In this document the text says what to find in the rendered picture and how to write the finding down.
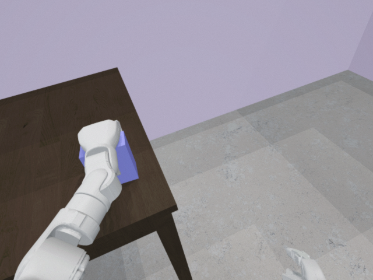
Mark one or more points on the robot right hand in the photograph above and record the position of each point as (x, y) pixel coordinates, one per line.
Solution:
(310, 270)

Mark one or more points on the left robot forearm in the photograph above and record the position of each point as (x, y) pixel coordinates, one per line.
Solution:
(78, 222)

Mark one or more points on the sponge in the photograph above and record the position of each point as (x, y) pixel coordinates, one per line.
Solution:
(126, 161)

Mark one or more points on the robot left hand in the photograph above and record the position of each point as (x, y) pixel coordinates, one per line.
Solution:
(103, 132)

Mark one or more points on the table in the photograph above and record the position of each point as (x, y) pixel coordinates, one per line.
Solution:
(40, 170)

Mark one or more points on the left robot upper arm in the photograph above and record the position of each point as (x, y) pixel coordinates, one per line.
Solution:
(56, 259)

